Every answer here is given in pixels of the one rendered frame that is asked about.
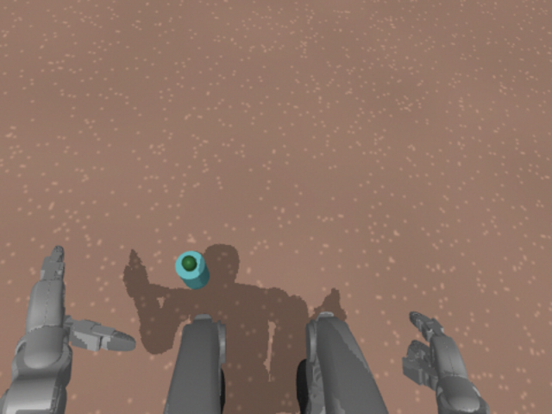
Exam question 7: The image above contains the bottle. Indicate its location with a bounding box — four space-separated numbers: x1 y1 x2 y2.
175 251 210 289

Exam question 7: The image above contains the left robot arm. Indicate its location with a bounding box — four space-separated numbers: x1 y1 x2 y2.
0 327 72 414

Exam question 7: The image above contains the right robot arm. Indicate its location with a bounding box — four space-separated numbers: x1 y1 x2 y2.
436 376 490 414

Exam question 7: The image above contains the left robot hand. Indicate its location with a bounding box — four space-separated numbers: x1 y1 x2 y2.
25 246 135 352

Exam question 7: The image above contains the right robot hand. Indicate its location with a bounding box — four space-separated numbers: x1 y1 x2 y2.
402 311 468 391

